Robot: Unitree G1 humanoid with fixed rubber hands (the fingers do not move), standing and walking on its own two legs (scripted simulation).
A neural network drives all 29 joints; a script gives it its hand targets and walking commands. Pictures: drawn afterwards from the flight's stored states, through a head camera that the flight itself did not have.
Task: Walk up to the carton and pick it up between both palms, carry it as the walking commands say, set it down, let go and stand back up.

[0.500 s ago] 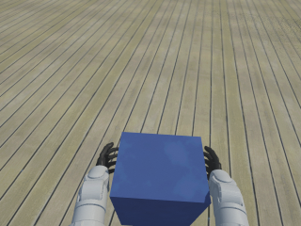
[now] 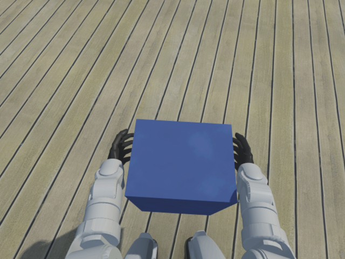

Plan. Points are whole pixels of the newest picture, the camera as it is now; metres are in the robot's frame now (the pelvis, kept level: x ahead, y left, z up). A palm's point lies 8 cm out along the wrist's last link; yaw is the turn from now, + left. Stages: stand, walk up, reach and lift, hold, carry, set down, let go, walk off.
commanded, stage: set down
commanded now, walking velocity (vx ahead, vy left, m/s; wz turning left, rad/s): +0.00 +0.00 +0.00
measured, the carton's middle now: (179, 175) +0.35 -0.02 -0.12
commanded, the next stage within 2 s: none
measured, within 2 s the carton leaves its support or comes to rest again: neither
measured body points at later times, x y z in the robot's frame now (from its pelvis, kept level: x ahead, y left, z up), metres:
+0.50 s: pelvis -0.01 +0.01 -0.07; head +0.18 +0.01 +0.34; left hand +0.41 +0.14 -0.15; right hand +0.39 -0.17 -0.15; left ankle +0.05 +0.12 -0.68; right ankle +0.06 -0.11 -0.68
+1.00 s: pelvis -0.03 +0.01 -0.15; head +0.21 +0.01 +0.24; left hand +0.43 +0.13 -0.24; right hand +0.41 -0.18 -0.24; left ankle +0.05 +0.12 -0.68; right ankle +0.06 -0.12 -0.68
